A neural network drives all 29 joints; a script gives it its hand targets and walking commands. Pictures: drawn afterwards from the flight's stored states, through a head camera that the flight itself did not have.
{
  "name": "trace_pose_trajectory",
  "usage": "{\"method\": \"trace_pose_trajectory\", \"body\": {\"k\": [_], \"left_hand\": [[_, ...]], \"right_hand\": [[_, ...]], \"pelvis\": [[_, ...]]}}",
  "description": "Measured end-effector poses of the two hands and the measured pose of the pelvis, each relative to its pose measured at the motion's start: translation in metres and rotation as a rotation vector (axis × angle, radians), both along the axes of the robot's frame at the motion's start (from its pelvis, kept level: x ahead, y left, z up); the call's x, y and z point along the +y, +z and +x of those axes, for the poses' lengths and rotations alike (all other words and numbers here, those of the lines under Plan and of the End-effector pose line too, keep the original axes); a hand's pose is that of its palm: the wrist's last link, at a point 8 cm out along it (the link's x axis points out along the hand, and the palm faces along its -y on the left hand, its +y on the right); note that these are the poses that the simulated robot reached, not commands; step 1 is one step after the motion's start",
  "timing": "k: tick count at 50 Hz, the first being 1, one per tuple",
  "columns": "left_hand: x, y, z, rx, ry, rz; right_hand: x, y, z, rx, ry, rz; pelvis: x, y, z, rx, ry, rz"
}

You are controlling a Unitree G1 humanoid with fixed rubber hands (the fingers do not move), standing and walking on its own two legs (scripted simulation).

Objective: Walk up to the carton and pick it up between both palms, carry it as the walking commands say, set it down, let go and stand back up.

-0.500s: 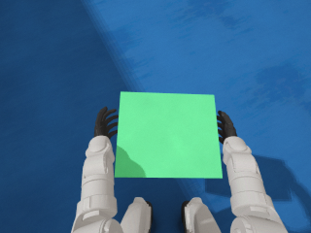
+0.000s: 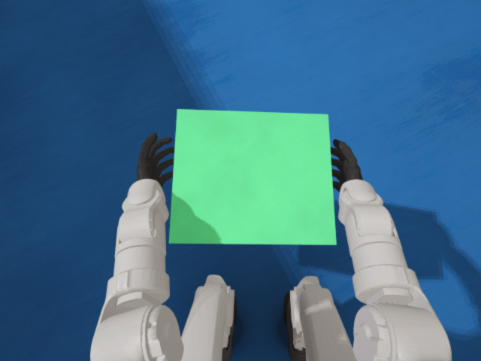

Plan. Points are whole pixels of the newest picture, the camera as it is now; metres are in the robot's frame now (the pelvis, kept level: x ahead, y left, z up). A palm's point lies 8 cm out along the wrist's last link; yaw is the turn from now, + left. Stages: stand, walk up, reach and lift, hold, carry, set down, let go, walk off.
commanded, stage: set down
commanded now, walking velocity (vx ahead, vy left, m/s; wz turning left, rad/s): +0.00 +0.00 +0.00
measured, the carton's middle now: (247, 188) +0.43 +0.03 -0.15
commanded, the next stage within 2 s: none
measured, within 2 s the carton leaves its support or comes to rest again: neither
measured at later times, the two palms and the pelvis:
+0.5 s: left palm (160, 187) +0.43 +0.20 -0.15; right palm (327, 183) +0.44 -0.13 -0.17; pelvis -0.02 +0.00 -0.08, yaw -1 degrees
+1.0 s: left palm (174, 188) +0.45 +0.21 -0.24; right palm (317, 183) +0.47 -0.13 -0.26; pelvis -0.04 +0.01 -0.14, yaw +0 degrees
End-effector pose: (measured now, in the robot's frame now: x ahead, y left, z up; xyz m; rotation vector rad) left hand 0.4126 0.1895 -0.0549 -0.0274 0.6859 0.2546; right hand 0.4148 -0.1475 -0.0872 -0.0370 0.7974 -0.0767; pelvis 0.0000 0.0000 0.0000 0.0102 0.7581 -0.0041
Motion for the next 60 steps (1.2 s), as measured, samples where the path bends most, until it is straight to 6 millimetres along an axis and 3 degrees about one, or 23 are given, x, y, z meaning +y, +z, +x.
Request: {"method": "trace_pose_trajectory", "body": {"k": [14, 37, 60], "left_hand": [[0.011, -0.052, 0.009, -0.002, 0.015, -0.003], [0.017, -0.134, 0.029, -0.002, 0.014, -0.002], [0.018, -0.221, 0.048, 0.015, 0.022, 0.014]], "right_hand": [[0.011, -0.048, 0.016, -0.011, 0.024, -0.011], [0.017, -0.125, 0.040, -0.027, 0.034, -0.035], [0.018, -0.215, 0.064, -0.015, 0.057, -0.033]], "pelvis": [[-0.005, -0.041, -0.007, 0.053, -0.002, -0.005], [0.007, -0.113, -0.033, 0.066, -0.002, -0.008], [0.005, -0.167, -0.034, 0.101, -0.001, -0.005]]}}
